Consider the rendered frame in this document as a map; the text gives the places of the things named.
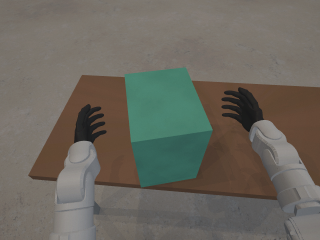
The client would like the table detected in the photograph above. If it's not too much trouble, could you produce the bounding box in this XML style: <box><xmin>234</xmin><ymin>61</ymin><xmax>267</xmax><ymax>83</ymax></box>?
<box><xmin>28</xmin><ymin>75</ymin><xmax>320</xmax><ymax>215</ymax></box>

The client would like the carton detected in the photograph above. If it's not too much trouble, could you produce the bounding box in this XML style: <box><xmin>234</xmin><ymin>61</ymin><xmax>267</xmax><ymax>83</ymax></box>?
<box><xmin>124</xmin><ymin>67</ymin><xmax>213</xmax><ymax>188</ymax></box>

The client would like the right robot upper arm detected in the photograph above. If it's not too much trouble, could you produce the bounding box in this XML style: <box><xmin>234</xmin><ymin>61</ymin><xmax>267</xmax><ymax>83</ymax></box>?
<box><xmin>284</xmin><ymin>213</ymin><xmax>320</xmax><ymax>240</ymax></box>

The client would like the robot right forearm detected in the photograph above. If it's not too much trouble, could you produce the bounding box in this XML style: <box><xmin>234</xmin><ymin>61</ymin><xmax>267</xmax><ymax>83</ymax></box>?
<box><xmin>248</xmin><ymin>120</ymin><xmax>320</xmax><ymax>217</ymax></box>

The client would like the right robot hand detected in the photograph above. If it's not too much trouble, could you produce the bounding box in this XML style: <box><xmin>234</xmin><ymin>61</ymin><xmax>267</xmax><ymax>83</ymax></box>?
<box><xmin>221</xmin><ymin>87</ymin><xmax>264</xmax><ymax>132</ymax></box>

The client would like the left robot hand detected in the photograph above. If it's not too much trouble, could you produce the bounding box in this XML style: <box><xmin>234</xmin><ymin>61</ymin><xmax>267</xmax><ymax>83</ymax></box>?
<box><xmin>74</xmin><ymin>104</ymin><xmax>107</xmax><ymax>143</ymax></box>

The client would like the robot left forearm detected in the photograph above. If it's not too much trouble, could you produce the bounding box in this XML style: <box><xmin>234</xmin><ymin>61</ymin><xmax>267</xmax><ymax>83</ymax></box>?
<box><xmin>48</xmin><ymin>141</ymin><xmax>101</xmax><ymax>240</ymax></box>

